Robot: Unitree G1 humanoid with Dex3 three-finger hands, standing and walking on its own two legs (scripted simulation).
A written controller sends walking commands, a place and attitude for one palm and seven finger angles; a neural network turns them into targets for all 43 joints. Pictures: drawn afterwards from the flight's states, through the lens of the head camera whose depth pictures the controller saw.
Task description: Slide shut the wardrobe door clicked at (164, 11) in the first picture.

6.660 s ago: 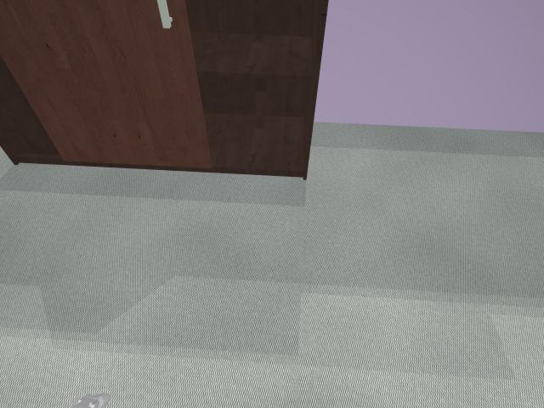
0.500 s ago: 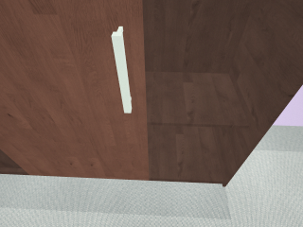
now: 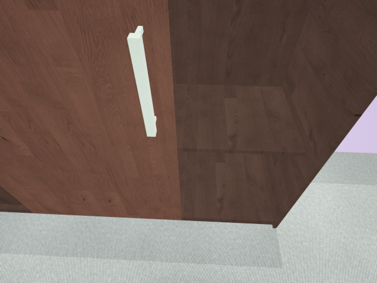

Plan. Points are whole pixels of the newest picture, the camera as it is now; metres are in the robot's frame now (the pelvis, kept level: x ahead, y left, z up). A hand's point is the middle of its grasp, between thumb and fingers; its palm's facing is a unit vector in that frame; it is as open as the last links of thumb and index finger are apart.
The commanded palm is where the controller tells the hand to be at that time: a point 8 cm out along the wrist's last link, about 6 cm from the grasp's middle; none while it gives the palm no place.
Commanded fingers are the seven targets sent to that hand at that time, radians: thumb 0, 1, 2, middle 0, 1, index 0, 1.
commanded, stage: look again from close up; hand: left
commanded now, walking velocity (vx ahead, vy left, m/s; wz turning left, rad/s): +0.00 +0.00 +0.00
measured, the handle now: (146, 88) +0.52 +0.13 +0.15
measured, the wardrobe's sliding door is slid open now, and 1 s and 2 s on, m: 0.50 0.50 0.50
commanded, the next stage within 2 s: raise the hand with hooked fingers in 0.80 s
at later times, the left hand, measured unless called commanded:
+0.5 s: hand out of the picture +0.04 +0.20 -0.18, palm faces +0.01 -0.98 -0.21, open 7.4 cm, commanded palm none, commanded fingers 0.00 0.90 0.90 -0.20 -0.30 -0.20 -0.30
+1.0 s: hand out of the picture +0.11 +0.21 -0.12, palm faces +0.20 -0.95 -0.22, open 7.4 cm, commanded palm +0.12 +0.25 -0.06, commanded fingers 0.00 0.76 0.84 -0.21 -0.39 -0.21 -0.39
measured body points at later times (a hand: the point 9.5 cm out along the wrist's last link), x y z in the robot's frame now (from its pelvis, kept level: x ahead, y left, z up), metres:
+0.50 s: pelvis +0.02 +0.02 +0.00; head +0.02 +0.02 +0.45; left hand +0.04 +0.25 -0.16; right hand +0.04 -0.21 -0.16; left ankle +0.02 +0.13 -0.74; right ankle -0.02 -0.09 -0.74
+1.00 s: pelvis +0.02 +0.02 -0.01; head +0.04 +0.02 +0.44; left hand +0.10 +0.26 -0.10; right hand +0.07 -0.21 -0.15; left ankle +0.02 +0.13 -0.74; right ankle -0.02 -0.09 -0.74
